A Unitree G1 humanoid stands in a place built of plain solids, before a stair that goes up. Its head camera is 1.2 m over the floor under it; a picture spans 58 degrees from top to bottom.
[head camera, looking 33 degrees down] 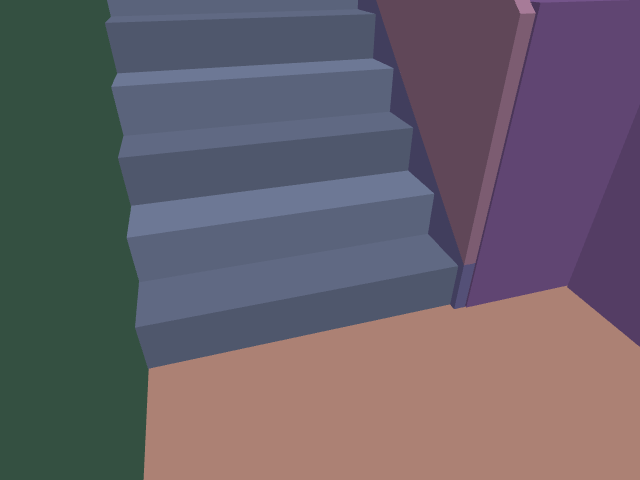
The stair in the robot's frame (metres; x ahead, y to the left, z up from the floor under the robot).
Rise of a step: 0.20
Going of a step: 0.24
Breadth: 1.19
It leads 16 degrees to the left of straight ahead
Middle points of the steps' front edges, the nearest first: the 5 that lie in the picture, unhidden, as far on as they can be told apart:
1.19 0.03 0.20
1.42 0.10 0.39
1.66 0.17 0.59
1.89 0.24 0.79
2.12 0.31 0.98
